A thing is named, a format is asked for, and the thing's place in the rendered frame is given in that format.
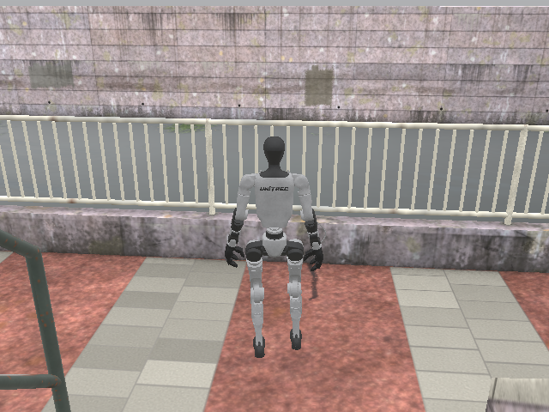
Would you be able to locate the robot left forearm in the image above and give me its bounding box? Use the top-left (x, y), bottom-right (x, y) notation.
top-left (227, 208), bottom-right (244, 247)

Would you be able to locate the robot right hand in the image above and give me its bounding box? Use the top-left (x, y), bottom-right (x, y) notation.
top-left (304, 247), bottom-right (323, 271)

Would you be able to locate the robot left hand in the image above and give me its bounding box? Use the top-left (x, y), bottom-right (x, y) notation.
top-left (225, 244), bottom-right (244, 268)

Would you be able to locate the right robot upper arm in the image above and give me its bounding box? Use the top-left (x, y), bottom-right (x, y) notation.
top-left (292, 173), bottom-right (314, 221)

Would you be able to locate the robot torso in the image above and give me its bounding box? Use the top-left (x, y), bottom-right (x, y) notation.
top-left (254, 170), bottom-right (294, 258)

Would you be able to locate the robot right forearm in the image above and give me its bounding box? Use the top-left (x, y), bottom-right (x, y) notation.
top-left (305, 209), bottom-right (322, 250)

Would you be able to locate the left robot foot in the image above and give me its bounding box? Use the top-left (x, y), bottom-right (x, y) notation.
top-left (253, 337), bottom-right (265, 358)

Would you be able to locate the left robot upper arm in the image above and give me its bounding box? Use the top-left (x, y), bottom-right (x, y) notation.
top-left (235, 173), bottom-right (256, 221)

